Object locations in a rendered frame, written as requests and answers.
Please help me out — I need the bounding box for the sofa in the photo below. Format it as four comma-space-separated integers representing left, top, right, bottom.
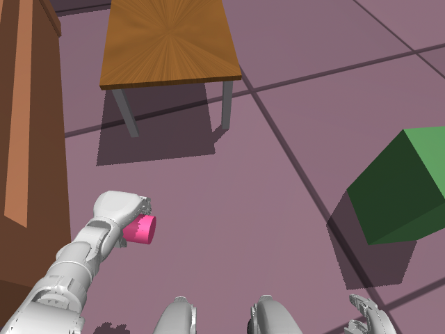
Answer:
0, 0, 71, 327

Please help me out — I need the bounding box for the right robot hand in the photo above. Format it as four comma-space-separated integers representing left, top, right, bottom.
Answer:
344, 294, 397, 334

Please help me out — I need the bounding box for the left robot hand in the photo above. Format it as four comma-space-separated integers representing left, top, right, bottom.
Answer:
93, 191, 152, 248

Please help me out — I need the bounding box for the left robot arm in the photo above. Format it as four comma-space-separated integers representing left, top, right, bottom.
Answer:
0, 216, 121, 334

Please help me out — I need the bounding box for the coffee table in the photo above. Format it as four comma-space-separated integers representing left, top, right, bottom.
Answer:
99, 0, 242, 137

